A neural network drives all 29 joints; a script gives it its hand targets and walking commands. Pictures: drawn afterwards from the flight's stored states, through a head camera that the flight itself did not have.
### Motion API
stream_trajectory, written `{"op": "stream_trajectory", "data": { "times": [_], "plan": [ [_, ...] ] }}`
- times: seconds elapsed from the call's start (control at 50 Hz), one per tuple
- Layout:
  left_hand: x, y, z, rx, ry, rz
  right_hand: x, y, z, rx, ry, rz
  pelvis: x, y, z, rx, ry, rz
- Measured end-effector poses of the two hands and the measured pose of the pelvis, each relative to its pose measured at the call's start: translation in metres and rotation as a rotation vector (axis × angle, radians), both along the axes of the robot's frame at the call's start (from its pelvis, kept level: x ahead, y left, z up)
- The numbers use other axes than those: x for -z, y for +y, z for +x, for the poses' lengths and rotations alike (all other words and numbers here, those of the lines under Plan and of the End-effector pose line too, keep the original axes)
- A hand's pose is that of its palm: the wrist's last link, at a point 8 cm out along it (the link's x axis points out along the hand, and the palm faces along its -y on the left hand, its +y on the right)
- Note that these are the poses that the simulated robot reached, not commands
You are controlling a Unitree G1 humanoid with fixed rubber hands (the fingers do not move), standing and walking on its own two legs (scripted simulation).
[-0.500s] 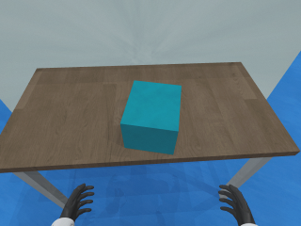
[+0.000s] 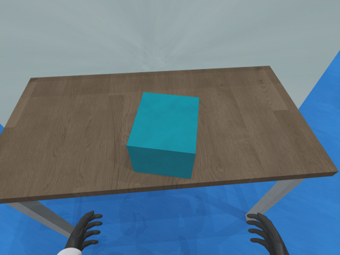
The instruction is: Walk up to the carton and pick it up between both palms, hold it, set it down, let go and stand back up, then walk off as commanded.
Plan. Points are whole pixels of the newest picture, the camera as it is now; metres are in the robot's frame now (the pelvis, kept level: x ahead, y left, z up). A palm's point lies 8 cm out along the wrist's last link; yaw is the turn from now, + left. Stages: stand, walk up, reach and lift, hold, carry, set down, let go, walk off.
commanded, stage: set down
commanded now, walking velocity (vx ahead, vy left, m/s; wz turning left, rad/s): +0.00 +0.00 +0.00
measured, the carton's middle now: (166, 134) +0.45 +0.04 -0.03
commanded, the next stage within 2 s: let go in 0.12 s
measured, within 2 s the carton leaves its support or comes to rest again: neither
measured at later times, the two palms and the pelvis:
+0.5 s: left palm out of the picture +0.14 +0.23 -0.08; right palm out of the picture +0.12 -0.22 -0.09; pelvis -0.03 +0.00 +0.00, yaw +0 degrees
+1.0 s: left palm out of the picture +0.09 +0.32 -0.10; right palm out of the picture +0.09 -0.28 -0.10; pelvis -0.01 +0.02 -0.01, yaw +1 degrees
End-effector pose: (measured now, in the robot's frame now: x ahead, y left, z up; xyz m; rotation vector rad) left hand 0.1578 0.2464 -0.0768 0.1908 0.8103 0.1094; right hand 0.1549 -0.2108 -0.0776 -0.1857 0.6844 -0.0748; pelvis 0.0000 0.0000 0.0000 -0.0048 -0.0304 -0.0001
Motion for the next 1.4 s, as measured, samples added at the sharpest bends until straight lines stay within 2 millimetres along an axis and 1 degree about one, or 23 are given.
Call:
{"op": "stream_trajectory", "data": {
  "times": [0.08,0.16,0.22,0.32,0.44,0.54,0.66,0.72,0.84,0.92,0.98,1.04,1.16,1.28,1.4],
  "plan": [
    [0.005,-0.011,-0.003,0.011,0.008,-0.017,0.000,-0.005,-0.002,-0.002,0.009,-0.004,0.000,0.001,-0.004,-0.002,-0.010,-0.001],
    [0.008,-0.024,-0.013,0.006,0.026,-0.048,0.003,-0.008,-0.009,0.000,0.028,0.004,0.000,0.003,-0.006,-0.003,-0.020,-0.001],
    [0.010,-0.028,-0.020,0.007,0.047,-0.043,0.007,-0.009,-0.016,0.006,0.041,0.013,0.001,0.003,-0.009,-0.002,-0.029,0.000],
    [0.010,-0.026,-0.025,0.002,0.062,-0.019,0.010,-0.010,-0.025,0.007,0.059,0.012,0.001,0.001,-0.017,0.000,-0.037,0.005],
    [0.007,-0.018,-0.020,-0.009,0.051,0.018,0.014,-0.008,-0.031,-0.015,0.087,0.015,0.002,-0.001,-0.025,0.001,-0.021,0.009],
    [0.006,-0.018,-0.017,-0.001,0.048,0.015,0.015,-0.009,-0.031,-0.004,0.085,0.016,0.002,-0.001,-0.024,0.002,-0.010,0.009],
    [0.012,-0.019,-0.018,-0.003,0.055,0.001,0.013,-0.013,-0.026,-0.023,0.097,-0.013,0.003,0.001,-0.018,-0.001,0.005,0.008],
    [0.015,-0.004,-0.024,0.007,0.044,0.032,0.019,-0.028,-0.029,-0.021,0.170,-0.075,0.005,0.003,-0.014,-0.004,0.020,0.006],
    [0.017,0.042,-0.049,-0.037,0.106,0.116,0.023,-0.063,-0.045,0.035,0.275,-0.160,0.007,0.008,-0.005,-0.015,0.026,0.000],
    [0.018,0.063,-0.063,-0.064,0.159,0.150,0.024,-0.074,-0.054,0.050,0.318,-0.190,0.007,0.013,-0.004,-0.021,0.024,-0.001],
    [0.019,0.072,-0.070,-0.066,0.188,0.164,0.027,-0.075,-0.059,0.053,0.343,-0.197,0.006,0.017,-0.006,-0.022,0.017,-0.003],
    [0.021,0.078,-0.075,-0.080,0.210,0.164,0.029,-0.070,-0.062,0.045,0.361,-0.196,0.006,0.020,-0.008,-0.027,0.012,-0.003],
    [0.024,0.081,-0.085,-0.087,0.220,0.145,0.030,-0.056,-0.068,0.028,0.372,-0.183,0.004,0.025,-0.014,-0.031,-0.005,0.000],
    [0.031,0.082,-0.106,-0.093,0.278,0.135,0.031,-0.050,-0.076,0.017,0.395,-0.183,0.002,0.029,-0.023,-0.036,-0.012,0.001],
    [0.036,0.085,-0.130,-0.108,0.332,0.128,0.030,-0.053,-0.084,0.015,0.428,-0.201,0.001,0.030,-0.030,-0.039,-0.015,0.003]
  ]
}}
